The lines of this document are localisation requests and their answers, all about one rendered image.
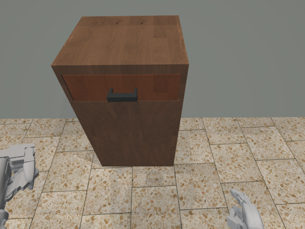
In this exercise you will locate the right robot hand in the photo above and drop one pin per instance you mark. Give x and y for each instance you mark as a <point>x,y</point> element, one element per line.
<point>245,218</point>

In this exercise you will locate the handle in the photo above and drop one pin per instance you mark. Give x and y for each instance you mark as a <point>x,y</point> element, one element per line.
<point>122,97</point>

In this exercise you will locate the cabinet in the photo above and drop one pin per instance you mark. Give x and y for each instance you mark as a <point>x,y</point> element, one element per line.
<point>127,134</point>

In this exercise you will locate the left robot hand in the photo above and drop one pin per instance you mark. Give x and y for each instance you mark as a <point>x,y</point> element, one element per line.
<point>21,160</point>

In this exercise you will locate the drawer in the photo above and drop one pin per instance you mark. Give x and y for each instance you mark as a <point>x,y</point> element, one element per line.
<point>150,87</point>

